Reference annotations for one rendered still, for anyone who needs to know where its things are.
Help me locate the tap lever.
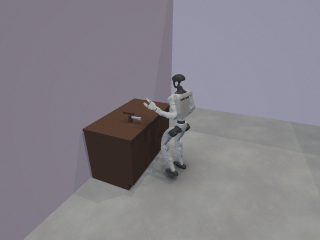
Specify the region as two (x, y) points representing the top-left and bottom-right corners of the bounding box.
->
(131, 116), (142, 120)

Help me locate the robot left shin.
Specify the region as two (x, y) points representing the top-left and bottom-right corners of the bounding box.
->
(161, 146), (175, 172)

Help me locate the left robot hand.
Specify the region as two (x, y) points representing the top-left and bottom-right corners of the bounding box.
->
(143, 98), (157, 111)

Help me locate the right robot foot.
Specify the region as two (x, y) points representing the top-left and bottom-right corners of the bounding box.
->
(173, 161), (186, 169)

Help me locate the left robot forearm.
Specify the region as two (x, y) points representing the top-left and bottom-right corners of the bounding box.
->
(154, 107), (176, 119)

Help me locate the counter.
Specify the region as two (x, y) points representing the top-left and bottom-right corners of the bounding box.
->
(82, 98), (170, 190)

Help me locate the robot left upper arm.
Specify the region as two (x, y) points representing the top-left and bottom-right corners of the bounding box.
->
(167, 94), (178, 120)

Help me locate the robot right upper arm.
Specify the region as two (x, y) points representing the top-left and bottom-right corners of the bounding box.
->
(186, 90), (195, 111)

